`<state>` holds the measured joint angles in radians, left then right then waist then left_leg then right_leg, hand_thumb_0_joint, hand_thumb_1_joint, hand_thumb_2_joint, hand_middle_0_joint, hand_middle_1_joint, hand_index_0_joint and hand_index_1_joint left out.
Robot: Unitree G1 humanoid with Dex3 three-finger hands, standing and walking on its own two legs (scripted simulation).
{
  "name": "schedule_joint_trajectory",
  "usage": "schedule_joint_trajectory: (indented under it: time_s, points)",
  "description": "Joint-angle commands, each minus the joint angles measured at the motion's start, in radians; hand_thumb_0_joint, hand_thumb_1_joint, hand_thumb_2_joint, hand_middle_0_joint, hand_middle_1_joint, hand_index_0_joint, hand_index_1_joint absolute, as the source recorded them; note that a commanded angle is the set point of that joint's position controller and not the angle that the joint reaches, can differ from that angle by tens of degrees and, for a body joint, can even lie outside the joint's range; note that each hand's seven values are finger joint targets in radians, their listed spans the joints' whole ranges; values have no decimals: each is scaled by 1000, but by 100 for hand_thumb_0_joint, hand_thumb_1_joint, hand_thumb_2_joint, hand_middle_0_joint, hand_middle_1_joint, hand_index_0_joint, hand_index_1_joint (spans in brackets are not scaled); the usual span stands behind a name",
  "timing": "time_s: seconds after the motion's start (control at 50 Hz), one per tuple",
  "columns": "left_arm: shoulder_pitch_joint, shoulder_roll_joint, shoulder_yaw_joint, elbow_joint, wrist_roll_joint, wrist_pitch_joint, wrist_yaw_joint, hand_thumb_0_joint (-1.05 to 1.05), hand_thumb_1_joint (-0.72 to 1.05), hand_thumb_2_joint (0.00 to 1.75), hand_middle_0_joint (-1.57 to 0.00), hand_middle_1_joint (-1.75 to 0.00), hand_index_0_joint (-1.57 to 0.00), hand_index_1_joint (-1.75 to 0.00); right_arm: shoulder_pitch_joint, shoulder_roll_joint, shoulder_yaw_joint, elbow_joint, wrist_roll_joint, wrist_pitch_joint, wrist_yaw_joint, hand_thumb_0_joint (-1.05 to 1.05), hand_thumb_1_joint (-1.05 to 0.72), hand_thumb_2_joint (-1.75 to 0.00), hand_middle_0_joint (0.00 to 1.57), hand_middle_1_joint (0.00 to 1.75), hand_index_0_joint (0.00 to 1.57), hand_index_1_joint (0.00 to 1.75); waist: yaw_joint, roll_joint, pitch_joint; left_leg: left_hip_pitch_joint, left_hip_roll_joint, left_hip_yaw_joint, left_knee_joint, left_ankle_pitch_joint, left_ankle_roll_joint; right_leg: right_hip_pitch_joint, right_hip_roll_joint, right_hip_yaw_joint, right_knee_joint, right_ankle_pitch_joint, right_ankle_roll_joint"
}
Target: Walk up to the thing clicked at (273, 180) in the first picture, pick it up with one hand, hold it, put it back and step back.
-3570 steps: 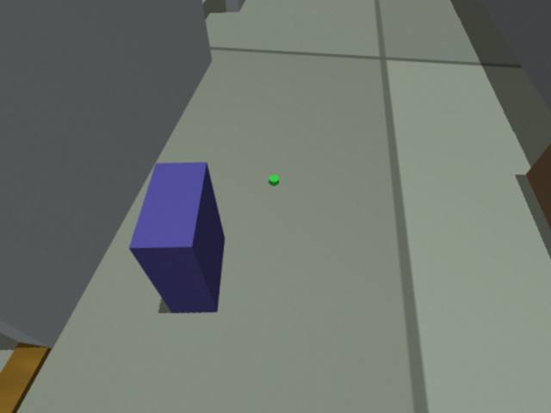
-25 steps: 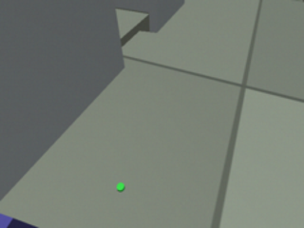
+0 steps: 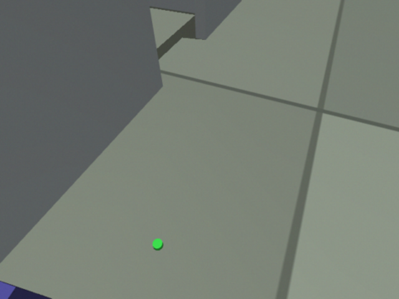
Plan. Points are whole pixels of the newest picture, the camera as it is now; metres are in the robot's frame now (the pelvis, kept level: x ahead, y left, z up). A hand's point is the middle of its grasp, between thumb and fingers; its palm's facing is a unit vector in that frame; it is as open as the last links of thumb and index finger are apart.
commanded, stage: stand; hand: left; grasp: from above
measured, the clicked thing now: (157, 244) +0.47 +0.26 -0.77
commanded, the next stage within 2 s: step back in 0.94 s
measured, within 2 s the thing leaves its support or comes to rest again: neither
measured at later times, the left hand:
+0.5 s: hand out of the picture +0.07 +0.25 -0.16, palm faces +0.01 -0.94 -0.35, open 7.4 cm
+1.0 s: hand out of the picture +0.07 +0.25 -0.16, palm faces +0.02 -0.94 -0.35, open 7.4 cm
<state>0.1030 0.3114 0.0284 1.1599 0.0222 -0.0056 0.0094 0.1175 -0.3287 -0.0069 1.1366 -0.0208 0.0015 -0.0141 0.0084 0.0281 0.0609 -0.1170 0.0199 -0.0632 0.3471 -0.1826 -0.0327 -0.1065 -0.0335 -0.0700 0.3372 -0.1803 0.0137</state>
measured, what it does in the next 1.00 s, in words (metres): stands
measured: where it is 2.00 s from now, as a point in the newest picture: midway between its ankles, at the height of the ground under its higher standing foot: outside the picture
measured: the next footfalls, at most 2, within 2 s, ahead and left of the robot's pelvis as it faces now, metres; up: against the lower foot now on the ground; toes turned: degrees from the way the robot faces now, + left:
right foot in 1.62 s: -0.11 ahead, -0.07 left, +0.00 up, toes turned -2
left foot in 1.96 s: -0.16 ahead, +0.17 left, +0.00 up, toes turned -4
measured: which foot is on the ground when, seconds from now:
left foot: down 0.00-1.00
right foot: down 0.00-1.00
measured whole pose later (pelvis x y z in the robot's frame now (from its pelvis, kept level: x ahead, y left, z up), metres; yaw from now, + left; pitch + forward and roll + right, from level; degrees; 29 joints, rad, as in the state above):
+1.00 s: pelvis +0.00 +0.00 +0.00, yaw +0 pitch -2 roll +0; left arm 0.11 0.33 0.05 1.11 0.00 0.00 0.00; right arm 0.11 -0.35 -0.01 1.10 -0.01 0.01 0.00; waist 0.00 0.02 0.08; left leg -0.17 0.02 -0.07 0.40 -0.20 -0.03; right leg -0.15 -0.03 -0.08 0.38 -0.19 0.01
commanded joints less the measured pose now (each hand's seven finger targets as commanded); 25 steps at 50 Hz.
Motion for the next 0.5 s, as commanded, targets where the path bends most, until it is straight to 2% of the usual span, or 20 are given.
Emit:
schedule_joint_trajectory:
  time_s: [0.0,0.1,0.2,0.32,0.44,0.48]
  points:
    - [-32,217,39,-49,-4,-16,12,0,90,90,-20,-30,-20,-30,-25,-186,-31,-50,4,-21,-9,0,-90,-90,20,30,20,30,2,-31,-57,-34,86,-58,-58,99,45,28,-98,90,-60,46,-21]
    - [-31,211,37,-49,-6,-17,9,0,90,90,-20,-30,-20,-30,-26,-194,-31,-49,3,-24,-7,0,-90,-90,20,30,20,30,0,-21,-57,-40,86,-56,-55,102,45,34,-100,93,-60,63,-21]
    - [-32,218,40,-53,-7,-19,10,0,90,90,-20,-30,-20,-30,-28,-197,-32,-54,3,-27,-9,0,-90,-90,20,30,20,30,4,-25,-83,-20,93,-57,-47,172,48,49,-104,89,-48,112,-24]
    - [-37,219,39,-51,-6,-16,7,0,90,90,-20,-30,-20,-30,-28,-197,-28,-53,5,-24,-7,0,-90,-90,20,30,20,30,0,-20,-60,-38,88,-59,-62,94,43,33,-99,88,-59,46,-21]
    - [-34,226,40,-60,-9,-21,7,0,90,90,-20,-30,-20,-30,-23,-204,-29,-55,5,-28,-6,0,-90,-90,20,30,20,30,1,-25,-91,-12,96,-54,-45,187,45,54,-107,92,-49,137,-26]
    - [-34,221,38,-62,-7,-21,8,0,90,90,-20,-30,-20,-30,-31,-206,-30,-56,4,-27,-7,0,-90,-90,20,30,20,30,4,-23,-81,-17,97,-56,-48,183,43,47,-102,85,-51,124,-23]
